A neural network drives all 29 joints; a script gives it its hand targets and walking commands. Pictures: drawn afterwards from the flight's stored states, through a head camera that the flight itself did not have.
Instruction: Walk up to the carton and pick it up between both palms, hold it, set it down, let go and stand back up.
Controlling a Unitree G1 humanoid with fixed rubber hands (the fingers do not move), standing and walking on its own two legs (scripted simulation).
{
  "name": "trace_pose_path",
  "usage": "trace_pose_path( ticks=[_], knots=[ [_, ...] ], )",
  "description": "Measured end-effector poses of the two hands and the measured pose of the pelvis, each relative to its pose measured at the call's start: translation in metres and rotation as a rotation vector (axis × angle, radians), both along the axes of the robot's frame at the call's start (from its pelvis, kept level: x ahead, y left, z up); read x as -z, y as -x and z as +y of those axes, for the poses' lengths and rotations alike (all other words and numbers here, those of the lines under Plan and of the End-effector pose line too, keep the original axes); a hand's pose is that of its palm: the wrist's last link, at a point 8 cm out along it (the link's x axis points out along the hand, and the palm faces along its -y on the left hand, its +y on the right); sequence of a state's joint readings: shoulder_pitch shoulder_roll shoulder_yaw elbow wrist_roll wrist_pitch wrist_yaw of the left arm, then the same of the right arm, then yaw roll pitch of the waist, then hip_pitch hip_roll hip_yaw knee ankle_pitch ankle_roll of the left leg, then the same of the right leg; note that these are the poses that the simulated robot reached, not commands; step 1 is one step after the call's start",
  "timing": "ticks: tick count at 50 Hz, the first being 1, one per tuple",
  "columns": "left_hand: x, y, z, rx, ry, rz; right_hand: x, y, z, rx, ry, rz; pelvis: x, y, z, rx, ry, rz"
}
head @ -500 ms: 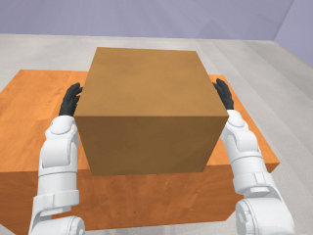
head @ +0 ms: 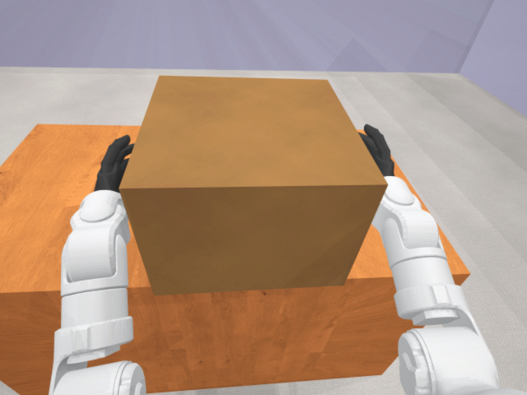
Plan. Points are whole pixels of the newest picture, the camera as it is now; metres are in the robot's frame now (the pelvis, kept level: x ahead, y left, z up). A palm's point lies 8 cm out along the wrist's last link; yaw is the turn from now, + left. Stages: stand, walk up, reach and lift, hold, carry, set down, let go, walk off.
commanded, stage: hold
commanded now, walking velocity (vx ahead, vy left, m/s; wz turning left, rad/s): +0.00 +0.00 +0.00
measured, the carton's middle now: (248, 177) +0.40 +0.01 +0.15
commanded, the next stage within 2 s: none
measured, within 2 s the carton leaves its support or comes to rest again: neither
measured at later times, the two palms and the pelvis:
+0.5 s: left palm (114, 190) +0.35 +0.20 +0.18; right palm (377, 176) +0.36 -0.18 +0.19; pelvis +0.00 +0.00 +0.00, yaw +0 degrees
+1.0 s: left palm (113, 192) +0.34 +0.20 +0.17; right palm (375, 175) +0.36 -0.18 +0.19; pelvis +0.01 +0.00 +0.00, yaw +0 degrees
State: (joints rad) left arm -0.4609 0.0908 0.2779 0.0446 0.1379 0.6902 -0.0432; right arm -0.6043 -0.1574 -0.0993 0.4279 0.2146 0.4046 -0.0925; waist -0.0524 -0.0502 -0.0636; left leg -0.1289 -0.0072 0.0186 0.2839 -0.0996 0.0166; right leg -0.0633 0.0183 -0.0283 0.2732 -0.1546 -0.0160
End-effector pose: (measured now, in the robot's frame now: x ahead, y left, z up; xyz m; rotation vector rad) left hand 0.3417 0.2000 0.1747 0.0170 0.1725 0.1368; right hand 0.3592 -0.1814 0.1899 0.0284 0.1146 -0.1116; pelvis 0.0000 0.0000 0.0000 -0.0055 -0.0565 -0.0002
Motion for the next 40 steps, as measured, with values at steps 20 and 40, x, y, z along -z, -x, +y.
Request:
trace_pose_path(
  ticks=[20,40],
  knots=[
    [-0.0024,-0.0027,0.0022,0.001,-0.004,0.008,-0.0023,-0.0035,0.0021,-0.002,0.001,0.007,-0.0001,0.0001,-0.0009,-0.008,0.001,0.002],
    [0.0004,-0.0041,-0.0016,0.001,-0.003,0.011,0.0001,-0.0049,-0.0015,-0.001,0.004,0.01,-0.0001,-0.0055,-0.0012,0.004,0.0,0.0]
  ],
)
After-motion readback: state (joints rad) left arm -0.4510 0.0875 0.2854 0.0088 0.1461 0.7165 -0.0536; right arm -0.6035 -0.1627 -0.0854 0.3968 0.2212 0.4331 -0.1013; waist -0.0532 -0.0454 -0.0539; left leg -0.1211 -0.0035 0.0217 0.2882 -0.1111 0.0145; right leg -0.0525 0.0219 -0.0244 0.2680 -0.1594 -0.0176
